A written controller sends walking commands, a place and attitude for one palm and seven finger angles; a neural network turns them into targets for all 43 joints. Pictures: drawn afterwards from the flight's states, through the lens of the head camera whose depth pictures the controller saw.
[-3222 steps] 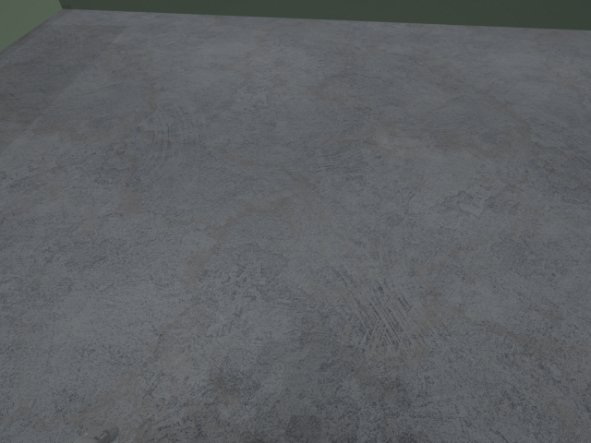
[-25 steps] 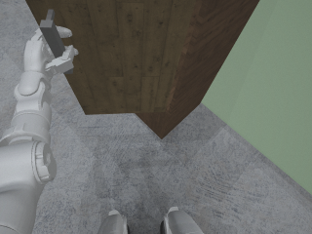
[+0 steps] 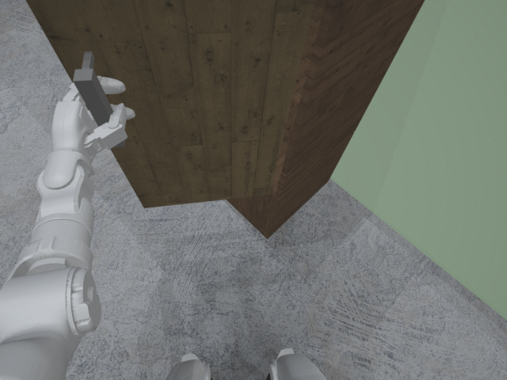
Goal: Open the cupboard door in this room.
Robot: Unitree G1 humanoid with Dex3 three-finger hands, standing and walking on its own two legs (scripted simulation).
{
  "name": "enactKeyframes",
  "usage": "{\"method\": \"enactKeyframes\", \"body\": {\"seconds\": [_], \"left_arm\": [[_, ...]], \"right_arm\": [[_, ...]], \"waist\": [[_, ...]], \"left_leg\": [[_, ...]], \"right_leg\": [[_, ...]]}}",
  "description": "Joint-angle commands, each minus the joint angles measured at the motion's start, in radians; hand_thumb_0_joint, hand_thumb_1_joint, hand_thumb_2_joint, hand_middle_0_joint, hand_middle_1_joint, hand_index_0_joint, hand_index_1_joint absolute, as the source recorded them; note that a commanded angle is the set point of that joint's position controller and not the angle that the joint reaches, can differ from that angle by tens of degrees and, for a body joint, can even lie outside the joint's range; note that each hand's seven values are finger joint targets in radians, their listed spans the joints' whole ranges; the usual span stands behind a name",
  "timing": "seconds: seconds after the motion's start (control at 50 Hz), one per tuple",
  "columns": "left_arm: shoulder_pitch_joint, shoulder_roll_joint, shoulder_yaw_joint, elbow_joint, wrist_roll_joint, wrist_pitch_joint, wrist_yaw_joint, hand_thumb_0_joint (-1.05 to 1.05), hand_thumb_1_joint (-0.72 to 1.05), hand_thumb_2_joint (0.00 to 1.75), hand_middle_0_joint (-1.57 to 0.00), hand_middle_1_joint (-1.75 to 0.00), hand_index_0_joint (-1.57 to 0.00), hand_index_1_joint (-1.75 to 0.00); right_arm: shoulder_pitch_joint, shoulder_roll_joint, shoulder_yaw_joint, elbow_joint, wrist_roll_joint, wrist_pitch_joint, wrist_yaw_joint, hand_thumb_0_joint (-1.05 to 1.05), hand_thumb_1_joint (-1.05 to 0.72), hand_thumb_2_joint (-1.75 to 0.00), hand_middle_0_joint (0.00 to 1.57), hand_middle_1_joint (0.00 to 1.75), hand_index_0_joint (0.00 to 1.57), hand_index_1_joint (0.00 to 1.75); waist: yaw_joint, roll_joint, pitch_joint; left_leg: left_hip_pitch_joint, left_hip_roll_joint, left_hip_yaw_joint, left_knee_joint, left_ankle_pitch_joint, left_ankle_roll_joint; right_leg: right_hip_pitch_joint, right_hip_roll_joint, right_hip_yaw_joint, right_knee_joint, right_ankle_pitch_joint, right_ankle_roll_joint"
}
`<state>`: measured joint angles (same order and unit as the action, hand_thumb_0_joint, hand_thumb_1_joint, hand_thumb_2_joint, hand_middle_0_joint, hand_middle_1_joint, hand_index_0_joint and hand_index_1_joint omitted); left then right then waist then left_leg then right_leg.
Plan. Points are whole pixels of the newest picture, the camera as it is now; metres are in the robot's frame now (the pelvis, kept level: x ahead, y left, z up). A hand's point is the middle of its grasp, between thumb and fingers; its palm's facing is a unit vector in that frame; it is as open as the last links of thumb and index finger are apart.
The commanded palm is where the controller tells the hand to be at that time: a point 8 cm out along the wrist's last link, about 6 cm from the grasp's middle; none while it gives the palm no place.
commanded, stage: pull the door open along its arc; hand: left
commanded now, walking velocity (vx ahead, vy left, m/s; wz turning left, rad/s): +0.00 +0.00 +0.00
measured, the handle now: (104, 102) +0.54 +0.19 +0.09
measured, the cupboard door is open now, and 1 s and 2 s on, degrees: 54 96 98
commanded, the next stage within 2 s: open thumb and fingers to let go in 0.66 s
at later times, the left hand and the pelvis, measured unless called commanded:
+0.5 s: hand (181, 223) +0.32 +0.07 +0.09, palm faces +0.32 -0.95 +0.03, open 6.2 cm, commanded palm +0.26 +0.16 +0.08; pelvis +0.01 -0.03 +0.02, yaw +2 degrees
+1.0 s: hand (210, 237) +0.30 +0.04 +0.09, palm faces +0.38 -0.92 -0.01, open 7.1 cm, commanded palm +0.26 +0.09 +0.08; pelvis +0.00 -0.06 +0.02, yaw +5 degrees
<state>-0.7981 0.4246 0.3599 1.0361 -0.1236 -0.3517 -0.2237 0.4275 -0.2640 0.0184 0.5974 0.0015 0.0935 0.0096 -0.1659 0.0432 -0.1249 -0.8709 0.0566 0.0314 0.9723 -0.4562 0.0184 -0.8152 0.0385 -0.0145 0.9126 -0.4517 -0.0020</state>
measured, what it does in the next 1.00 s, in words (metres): shifts its weight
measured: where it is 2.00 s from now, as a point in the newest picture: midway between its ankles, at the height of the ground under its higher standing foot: outside the picture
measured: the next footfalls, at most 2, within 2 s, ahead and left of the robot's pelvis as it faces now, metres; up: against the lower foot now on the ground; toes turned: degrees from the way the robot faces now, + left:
none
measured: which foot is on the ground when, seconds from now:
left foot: down 0.00-1.00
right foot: down 0.00-1.00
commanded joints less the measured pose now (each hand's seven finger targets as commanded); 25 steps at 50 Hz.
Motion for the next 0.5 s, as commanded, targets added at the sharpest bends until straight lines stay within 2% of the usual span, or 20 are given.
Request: {"method": "enactKeyframes", "body": {"seconds": [0.0,0.02,0.06,0.1,0.12,0.14,0.16,0.2,0.22,0.24,0.26,0.28,0.32,0.34,0.38,0.44,0.48], "left_arm": [[-0.122,0.181,0.014,-0.343,-0.049,-0.058,-0.014,0.0,0.9,0.9,-0.4,-1.35,-0.4,-1.35],[-0.053,0.155,-0.001,-0.379,-0.057,-0.053,-0.013,0.0,0.9,0.9,-0.4,-1.35,-0.4,-1.35],[0.072,0.115,-0.024,-0.494,-0.075,-0.053,-0.008,0.0,0.9,0.9,-0.4,-1.35,-0.4,-1.35],[0.21,0.06,-0.051,-0.6,-0.098,-0.045,-0.001,0.0,0.9,0.9,-0.4,-1.35,-0.4,-1.35],[0.264,0.022,0.029,-0.659,-0.147,-0.034,0.092,0.0,0.9,0.9,-0.4,-1.35,-0.4,-1.35],[0.324,-0.021,0.001,-0.698,-0.137,-0.024,0.162,0.0,0.9,0.9,-0.4,-1.35,-0.4,-1.35],[0.357,-0.055,-0.018,-0.761,-0.12,-0.02,0.221,0.0,0.9,0.9,-0.4,-1.35,-0.4,-1.35],[0.492,-0.087,-0.019,-0.848,-0.073,-0.004,0.339,0.0,0.9,0.9,-0.4,-1.35,-0.4,-1.35],[0.536,-0.12,-0.055,-0.895,-0.04,0.003,0.385,0.0,0.9,0.9,-0.4,-1.35,-0.4,-1.35],[0.584,-0.108,-0.043,-0.939,-0.013,0.006,0.436,0.0,0.9,0.9,-0.4,-1.35,-0.4,-1.35],[0.629,-0.146,-0.078,-0.988,0.014,0.011,0.477,0.0,0.9,0.9,-0.4,-1.35,-0.4,-1.35],[0.666,-0.188,-0.117,-1.017,0.035,0.018,0.512,0.0,0.9,0.9,-0.4,-1.35,-0.4,-1.35],[0.68,-0.221,-0.151,-1.063,0.062,0.03,0.573,0.0,0.9,0.9,-0.4,-1.35,-0.4,-1.35],[0.706,-0.235,-0.159,-1.057,0.07,0.04,0.605,0.0,0.9,0.9,-0.4,-1.35,-0.4,-1.35],[0.701,-0.292,-0.214,-1.087,0.093,0.056,0.659,0.0,0.9,0.9,-0.4,-1.35,-0.4,-1.35],[0.718,-0.342,-0.273,-1.108,0.135,0.077,0.73,0.0,0.9,0.9,-0.4,-1.35,-0.4,-1.35],[0.733,-0.376,-0.32,-1.127,0.155,0.088,0.744,0.0,0.9,0.9,-0.4,-1.35,-0.4,-1.35]], "right_arm": [[0.083,-0.158,-0.07,-0.113,0.012,-0.026,0.0,0.0,-0.9,-0.9,0.2,0.3,0.2,0.3],[0.069,-0.154,-0.07,-0.124,0.016,-0.028,0.002,0.0,-0.9,-0.9,0.2,0.3,0.2,0.3],[0.04,-0.144,-0.071,-0.145,0.023,-0.036,0.006,0.0,-0.9,-0.9,0.2,0.3,0.2,0.3],[0.007,-0.135,-0.071,-0.169,0.028,-0.046,0.013,0.0,-0.9,-0.9,0.2,0.3,0.2,0.3],[-0.018,-0.111,-0.072,-0.174,0.026,-0.057,0.015,0.0,-0.9,-0.9,0.2,0.3,0.2,0.3],[-0.036,-0.107,-0.069,-0.179,0.024,-0.069,0.019,0.0,-0.9,-0.9,0.2,0.3,0.2,0.3],[-0.049,-0.1,-0.07,-0.18,0.021,-0.077,0.024,0.0,-0.9,-0.9,0.2,0.3,0.2,0.3],[-0.078,-0.086,-0.07,-0.186,0.008,-0.083,0.033,0.0,-0.9,-0.9,0.2,0.3,0.2,0.3],[-0.094,-0.079,-0.067,-0.192,0.001,-0.082,0.038,0.0,-0.9,-0.9,0.2,0.3,0.2,0.3],[-0.105,-0.077,-0.067,-0.199,-0.008,-0.08,0.039,0.0,-0.9,-0.9,0.2,0.3,0.2,0.3],[-0.131,-0.065,-0.065,-0.207,-0.014,-0.076,0.04,0.0,-0.9,-0.9,0.2,0.3,0.2,0.3],[-0.149,-0.057,-0.063,-0.211,-0.019,-0.071,0.04,0.0,-0.9,-0.9,0.2,0.3,0.2,0.3],[-0.182,-0.051,-0.059,-0.213,-0.028,-0.06,0.03,0.0,-0.9,-0.9,0.2,0.3,0.2,0.3],[-0.194,-0.049,-0.056,-0.214,-0.035,-0.055,0.021,0.0,-0.9,-0.9,0.2,0.3,0.2,0.3],[-0.236,-0.034,-0.049,-0.214,-0.038,-0.044,0.01,0.0,-0.9,-0.9,0.2,0.3,0.2,0.3],[-0.258,-0.018,-0.043,-0.206,-0.048,-0.033,-0.002,0.0,-0.9,-0.9,0.2,0.3,0.2,0.3],[-0.271,-0.011,-0.04,-0.207,-0.052,-0.029,-0.006,0.0,-0.9,-0.9,0.2,0.3,0.2,0.3]], "waist": [[0.084,0.034,-0.483],[0.094,0.015,-0.465],[0.114,0.034,-0.448],[0.131,0.006,-0.417],[0.186,-0.019,-0.397],[0.181,-0.029,-0.359],[0.179,-0.029,-0.353],[0.205,-0.04,-0.339],[0.205,-0.018,-0.325],[0.218,-0.047,-0.323],[0.219,-0.037,-0.324],[0.214,-0.043,-0.303],[0.209,-0.069,-0.272],[0.207,-0.127,-0.244],[0.206,-0.091,-0.224],[0.194,-0.122,-0.206],[0.188,-0.109,-0.201]], "left_leg": [[0.39,-0.045,-0.03,-0.099,0.547,0.014],[0.383,-0.046,-0.026,-0.11,0.548,0.014],[0.409,-0.043,-0.019,-0.123,0.597,0.015],[0.403,-0.045,-0.011,-0.142,0.594,0.016],[0.373,-0.046,0.0,-0.156,0.569,0.006],[0.364,-0.047,-0.002,-0.164,0.552,0.002],[0.37,-0.048,-0.002,-0.171,0.552,-0.002],[0.372,-0.05,0.004,-0.177,0.559,-0.007],[0.375,-0.051,0.006,-0.182,0.556,-0.01],[0.37,-0.052,0.004,-0.182,0.548,-0.009],[0.377,-0.055,0.01,-0.184,0.54,-0.01],[0.378,-0.056,0.01,-0.189,0.516,-0.012],[0.378,-0.057,0.007,-0.195,0.457,-0.013],[0.369,-0.058,0.003,-0.197,0.421,-0.01],[0.378,-0.063,0.005,-0.204,0.382,-0.014],[0.386,-0.065,-0.001,-0.2,0.359,-0.013],[0.391,-0.069,-0.002,-0.201,0.346,-0.014]], "right_leg": [[0.291,0.028,-0.023,-0.089,0.574,-0.018],[0.314,0.026,-0.023,-0.094,0.588,-0.018],[0.336,0.021,-0.022,-0.098,0.624,-0.018],[0.375,0.017,-0.022,-0.108,0.647,-0.016],[0.392,0.02,-0.035,-0.118,0.619,-0.012],[0.392,0.022,-0.041,-0.12,0.6,-0.012],[0.394,0.017,-0.044,-0.115,0.6,-0.01],[0.416,0.011,-0.043,-0.112,0.608,-0.011],[0.421,0.007,-0.042,-0.109,0.606,-0.013],[0.443,0.005,-0.041,-0.108,0.601,-0.017],[0.453,-0.001,-0.034,-0.108,0.614,-0.017],[0.452,-0.006,-0.035,-0.114,0.6,-0.017],[0.456,-0.012,-0.026,-0.132,0.565,-0.018],[0.46,-0.014,-0.021,-0.151,0.544,-0.014],[0.457,-0.023,-0.009,-0.165,0.506,-0.015],[0.466,-0.033,0.011,-0.192,0.502,-0.009],[0.472,-0.045,0.021,-0.2,0.528,-0.005]]}}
